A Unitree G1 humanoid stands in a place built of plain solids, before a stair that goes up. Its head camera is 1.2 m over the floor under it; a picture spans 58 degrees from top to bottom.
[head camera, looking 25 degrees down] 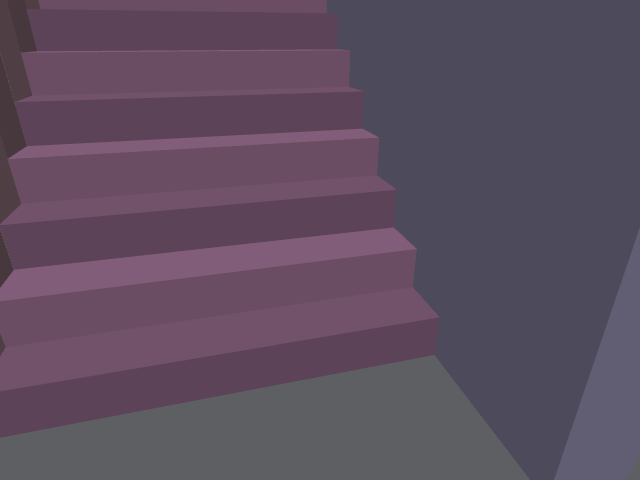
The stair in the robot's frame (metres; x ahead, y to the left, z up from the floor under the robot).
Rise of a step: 0.19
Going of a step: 0.24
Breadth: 1.60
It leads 15 degrees to the left of straight ahead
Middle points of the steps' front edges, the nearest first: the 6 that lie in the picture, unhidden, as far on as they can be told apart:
1.23 0.30 0.19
1.46 0.36 0.38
1.69 0.42 0.57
1.92 0.48 0.76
2.15 0.55 0.95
2.39 0.61 1.14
